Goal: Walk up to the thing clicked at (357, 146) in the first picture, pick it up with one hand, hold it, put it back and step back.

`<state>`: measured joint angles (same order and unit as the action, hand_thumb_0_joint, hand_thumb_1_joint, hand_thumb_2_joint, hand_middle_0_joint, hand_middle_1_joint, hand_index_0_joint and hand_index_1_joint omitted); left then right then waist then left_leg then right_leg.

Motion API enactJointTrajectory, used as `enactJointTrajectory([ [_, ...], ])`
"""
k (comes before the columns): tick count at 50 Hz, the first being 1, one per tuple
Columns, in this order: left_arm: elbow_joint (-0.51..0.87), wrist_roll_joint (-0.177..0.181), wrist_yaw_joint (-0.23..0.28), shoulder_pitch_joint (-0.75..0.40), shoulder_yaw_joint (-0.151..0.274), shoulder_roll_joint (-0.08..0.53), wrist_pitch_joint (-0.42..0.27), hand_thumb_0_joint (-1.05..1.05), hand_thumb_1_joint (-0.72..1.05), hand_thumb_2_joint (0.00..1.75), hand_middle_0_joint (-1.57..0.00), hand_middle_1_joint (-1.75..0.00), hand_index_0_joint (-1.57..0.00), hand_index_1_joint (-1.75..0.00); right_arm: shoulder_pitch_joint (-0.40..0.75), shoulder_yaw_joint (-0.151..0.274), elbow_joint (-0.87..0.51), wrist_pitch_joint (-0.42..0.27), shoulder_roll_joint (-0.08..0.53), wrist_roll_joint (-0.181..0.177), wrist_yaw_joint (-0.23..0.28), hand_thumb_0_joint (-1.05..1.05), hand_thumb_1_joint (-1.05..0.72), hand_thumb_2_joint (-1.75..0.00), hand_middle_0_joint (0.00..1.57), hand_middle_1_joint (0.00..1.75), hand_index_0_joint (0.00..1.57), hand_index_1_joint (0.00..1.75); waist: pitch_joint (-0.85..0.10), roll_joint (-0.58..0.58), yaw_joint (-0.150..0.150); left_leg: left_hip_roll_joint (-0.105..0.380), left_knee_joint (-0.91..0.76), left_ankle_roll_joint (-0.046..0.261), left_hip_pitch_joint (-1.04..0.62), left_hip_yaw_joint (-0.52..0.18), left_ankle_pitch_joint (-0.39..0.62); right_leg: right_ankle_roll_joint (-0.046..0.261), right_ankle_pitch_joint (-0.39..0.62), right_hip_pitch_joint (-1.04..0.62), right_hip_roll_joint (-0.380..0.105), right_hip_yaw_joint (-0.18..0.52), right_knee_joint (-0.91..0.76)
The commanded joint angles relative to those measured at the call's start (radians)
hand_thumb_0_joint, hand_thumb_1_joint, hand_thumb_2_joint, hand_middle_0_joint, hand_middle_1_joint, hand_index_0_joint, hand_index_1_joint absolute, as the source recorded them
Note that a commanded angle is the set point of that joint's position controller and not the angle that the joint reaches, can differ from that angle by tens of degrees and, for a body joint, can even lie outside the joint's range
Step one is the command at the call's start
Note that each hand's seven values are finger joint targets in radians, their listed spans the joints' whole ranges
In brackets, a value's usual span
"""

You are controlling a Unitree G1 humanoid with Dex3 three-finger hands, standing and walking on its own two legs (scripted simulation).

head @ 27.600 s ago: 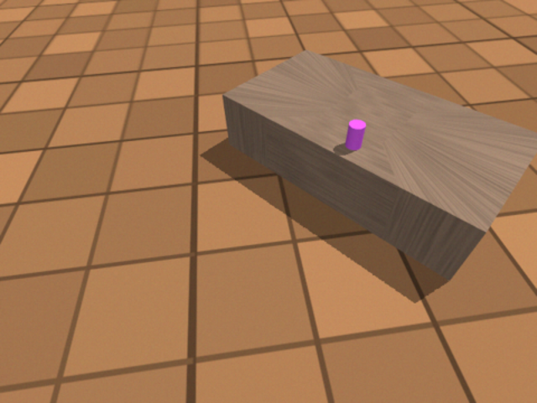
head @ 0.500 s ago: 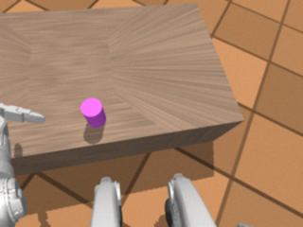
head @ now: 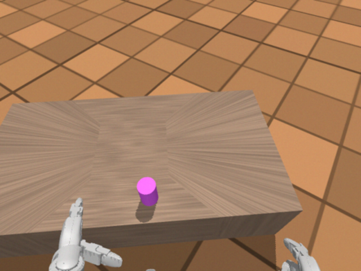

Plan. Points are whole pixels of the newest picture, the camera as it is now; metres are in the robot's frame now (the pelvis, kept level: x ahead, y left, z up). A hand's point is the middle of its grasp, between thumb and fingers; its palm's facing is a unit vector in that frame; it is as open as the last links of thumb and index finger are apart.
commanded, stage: home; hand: left
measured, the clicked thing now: (148, 191) +0.46 +0.14 -0.33
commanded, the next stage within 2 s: none
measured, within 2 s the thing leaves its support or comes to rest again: neither
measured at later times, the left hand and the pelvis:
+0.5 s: hand (108, 269) +0.17 +0.17 -0.05, palm faces +0.14 -0.95 -0.28, open 17.5 cm; pelvis +0.00 -0.01 +0.01, yaw +1 degrees
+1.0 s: hand out of the picture +0.16 +0.17 -0.05, palm faces +0.12 -0.95 -0.28, open 17.5 cm; pelvis +0.00 -0.01 +0.01, yaw +1 degrees
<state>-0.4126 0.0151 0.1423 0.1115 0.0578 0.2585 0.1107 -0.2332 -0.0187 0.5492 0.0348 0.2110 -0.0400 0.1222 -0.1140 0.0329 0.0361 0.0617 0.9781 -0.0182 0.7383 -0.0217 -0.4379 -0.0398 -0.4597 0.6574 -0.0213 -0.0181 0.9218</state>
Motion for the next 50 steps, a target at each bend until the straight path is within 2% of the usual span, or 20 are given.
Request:
enactJointTrajectory([
  [1,0.330,0.011,0.014,0.117,-0.011,0.071,-0.014,0.00,-0.56,0.05,-0.05,-0.05,-0.05,-0.05,0.046,0.045,-0.154,-0.054,0.123,-0.002,0.021,0.00,-0.90,-0.90,0.20,0.30,0.20,0.30,-0.164,0.001,-0.014,-0.027,-0.194,0.015,-0.240,0.029,0.246,0.041,0.255,-0.128,0.039,-0.055,-0.158],
  [4,0.444,0.011,0.015,0.196,-0.003,0.086,0.007,0.00,-0.56,0.05,-0.05,-0.05,-0.05,-0.05,0.056,0.044,-0.169,-0.065,0.118,-0.001,0.026,0.00,-0.90,-0.90,0.20,0.30,0.20,0.30,-0.135,-0.011,-0.015,-0.031,-0.200,0.017,-0.243,0.032,0.250,0.035,0.263,-0.143,0.038,-0.054,-0.177],
  [5,0.456,0.012,0.014,0.199,-0.018,0.073,0.015,0.00,-0.53,0.07,-0.05,-0.06,-0.05,-0.06,0.060,0.044,-0.173,-0.069,0.121,-0.003,0.030,0.00,-0.90,-0.90,0.20,0.30,0.20,0.30,-0.102,-0.031,-0.002,-0.032,-0.208,0.019,-0.241,0.034,0.217,0.033,0.234,-0.129,0.038,-0.052,-0.189],
  [7,0.515,0.012,0.014,0.192,-0.015,0.074,0.017,0.00,-0.54,0.06,-0.05,-0.06,-0.05,-0.06,0.061,0.041,-0.179,-0.079,0.112,0.001,0.038,0.00,-0.90,-0.90,0.20,0.30,0.20,0.30,-0.074,-0.017,0.006,-0.039,-0.210,0.022,-0.235,0.041,0.176,0.030,0.201,-0.116,0.033,-0.044,-0.207],
  [10,0.560,0.007,0.013,0.214,-0.012,0.068,0.025,0.00,-0.56,0.05,-0.05,-0.05,-0.05,-0.05,0.049,0.042,-0.186,-0.098,0.108,0.011,0.050,0.00,-0.90,-0.90,0.20,0.30,0.20,0.30,-0.104,-0.003,0.008,-0.042,-0.206,0.021,-0.259,0.041,0.181,0.031,0.203,-0.128,0.030,-0.040,-0.203],
  [11,0.543,0.005,0.013,0.239,-0.015,0.061,0.030,0.00,-0.57,0.04,-0.05,-0.05,-0.05,-0.05,0.053,0.042,-0.188,-0.105,0.109,0.012,0.052,0.00,-0.90,-0.90,0.20,0.30,0.20,0.30,-0.083,-0.015,0.005,-0.042,-0.210,0.021,-0.258,0.040,0.178,0.030,0.199,-0.125,0.032,-0.044,-0.206],
  [12,0.543,0.001,0.012,0.220,-0.026,0.050,0.035,0.00,-0.56,0.05,-0.05,-0.05,-0.05,-0.05,0.047,0.046,-0.188,-0.115,0.112,0.015,0.055,0.00,-0.90,-0.90,0.20,0.30,0.20,0.30,-0.082,-0.021,0.018,-0.042,-0.208,0.021,-0.262,0.036,0.177,0.030,0.198,-0.116,0.031,-0.042,-0.200],
  [13,0.554,0.001,0.015,0.207,-0.011,0.060,0.033,0.00,-0.56,0.05,-0.05,-0.05,-0.05,-0.05,0.049,0.041,-0.187,-0.120,0.107,0.017,0.057,0.00,-0.90,-0.90,0.20,0.30,0.20,0.30,-0.078,-0.002,0.007,-0.045,-0.203,0.020,-0.256,0.042,0.179,0.032,0.201,-0.120,0.027,-0.037,-0.204],
  [15,0.524,-0.002,0.011,0.216,-0.023,0.041,0.037,0.00,-0.57,0.04,-0.05,-0.05,-0.05,-0.05,0.051,0.041,-0.186,-0.131,0.106,0.023,0.062,0.00,-0.90,-0.90,0.20,0.30,0.20,0.30,-0.063,-0.048,0.010,-0.047,-0.199,0.024,-0.245,0.041,0.154,0.027,0.176,-0.119,0.026,-0.037,-0.217],
  [17,0.546,-0.002,0.012,0.237,-0.028,0.038,0.042,0.00,-0.58,0.04,-0.05,-0.05,-0.05,-0.05,0.052,0.038,-0.187,-0.143,0.102,0.024,0.059,0.00,-0.90,-0.90,0.20,0.30,0.20,0.30,-0.074,-0.009,-0.006,-0.051,-0.206,0.019,-0.253,0.041,0.147,0.032,0.162,-0.128,0.024,-0.037,-0.215],
  [23,0.518,-0.006,0.016,0.310,-0.011,0.047,0.055,0.00,-0.56,0.06,-0.05,-0.06,-0.05,-0.05,0.059,0.042,-0.189,-0.161,0.106,0.023,0.050,0.00,-0.90,-0.90,0.20,0.30,0.20,0.30,-0.078,-0.011,-0.027,-0.052,-0.198,0.017,-0.241,0.042,0.185,0.033,0.194,-0.144,0.027,-0.042,-0.210],
  [26,0.519,-0.007,0.013,0.319,-0.011,0.043,0.055,0.00,-0.56,0.05,-0.05,-0.06,-0.05,-0.05,0.052,0.044,-0.188,-0.165,0.109,0.024,0.048,0.00,-0.90,-0.90,0.20,0.30,0.20,0.30,-0.073,-0.028,-0.022,-0.049,-0.191,0.019,-0.238,0.042,0.204,0.031,0.217,-0.143,0.027,-0.041,-0.202],
  [32,0.533,-0.007,0.011,0.303,-0.005,0.045,0.055,0.00,-0.57,0.05,-0.05,-0.06,-0.05,-0.05,0.053,0.049,-0.192,-0.175,0.113,0.025,0.046,0.00,-0.90,-0.90,0.20,0.30,0.20,0.30,-0.049,-0.016,-0.023,-0.045,-0.210,0.017,-0.222,0.036,0.136,0.039,0.141,-0.117,0.033,-0.046,-0.205],
  [35,0.545,-0.009,0.009,0.299,-0.015,0.038,0.058,0.00,-0.57,0.05,-0.05,-0.06,-0.05,-0.05,0.041,0.052,-0.192,-0.183,0.114,0.027,0.047,0.00,-0.90,-0.90,0.20,0.30,0.20,0.30,-0.089,-0.021,-0.013,-0.044,-0.198,0.019,-0.243,0.038,0.167,0.036,0.176,-0.126,0.034,-0.041,-0.195],
  [36,0.550,-0.008,0.009,0.287,-0.021,0.038,0.059,0.00,-0.58,0.04,-0.05,-0.06,-0.05,-0.05,0.046,0.051,-0.189,-0.185,0.116,0.026,0.047,0.00,-0.90,-0.90,0.20,0.30,0.20,0.30,-0.059,-0.012,-0.014,-0.044,-0.201,0.017,-0.233,0.037,0.153,0.037,0.160,-0.112,0.033,-0.044,-0.197],
  [40,0.538,-0.011,0.009,0.312,-0.007,0.043,0.062,0.00,-0.57,0.05,-0.05,-0.06,-0.05,-0.05,0.042,0.051,-0.185,-0.190,0.114,0.028,0.048,0.00,-0.90,-0.90,0.20,0.30,0.20,0.30,-0.074,-0.027,-0.022,-0.043,-0.195,0.019,-0.229,0.034,0.158,0.036,0.160,-0.120,0.033,-0.045,-0.196],
  [41,0.538,-0.011,0.009,0.308,-0.014,0.034,0.062,0.00,-0.56,0.06,-0.05,-0.06,-0.05,-0.06,0.036,0.053,-0.186,-0.192,0.118,0.028,0.050,0.00,-0.90,-0.90,0.20,0.30,0.20,0.30,-0.076,-0.038,-0.015,-0.042,-0.195,0.019,-0.238,0.036,0.163,0.035,0.165,-0.117,0.034,-0.043,-0.192],
  [42,0.533,-0.010,0.008,0.313,-0.015,0.036,0.065,0.00,-0.57,0.05,-0.05,-0.06,-0.05,-0.06,0.042,0.049,-0.183,-0.194,0.115,0.028,0.048,0.00,-0.90,-0.90,0.20,0.30,0.20,0.30,-0.062,-0.029,-0.024,-0.043,-0.197,0.018,-0.227,0.037,0.155,0.037,0.157,-0.116,0.033,-0.043,-0.194],
  [43,0.554,-0.011,0.007,0.299,-0.012,0.041,0.063,0.00,-0.57,0.05,-0.05,-0.06,-0.05,-0.06,0.039,0.050,-0.185,-0.193,0.114,0.029,0.049,0.00,-0.90,-0.90,0.20,0.30,0.20,0.30,-0.078,-0.015,-0.017,-0.043,-0.192,0.018,-0.233,0.036,0.165,0.036,0.171,-0.121,0.032,-0.041,-0.193],
  [50,0.561,-0.010,0.008,0.297,-0.001,0.045,0.070,0.00,-0.57,0.05,-0.05,-0.06,-0.05,-0.06,0.048,0.044,-0.185,-0.201,0.108,0.030,0.052,0.00,-0.90,-0.90,0.20,0.30,0.20,0.30,-0.056,-0.024,-0.022,-0.049,-0.190,0.020,-0.215,0.044,0.127,0.034,0.135,-0.113,0.028,-0.034,-0.209],
])
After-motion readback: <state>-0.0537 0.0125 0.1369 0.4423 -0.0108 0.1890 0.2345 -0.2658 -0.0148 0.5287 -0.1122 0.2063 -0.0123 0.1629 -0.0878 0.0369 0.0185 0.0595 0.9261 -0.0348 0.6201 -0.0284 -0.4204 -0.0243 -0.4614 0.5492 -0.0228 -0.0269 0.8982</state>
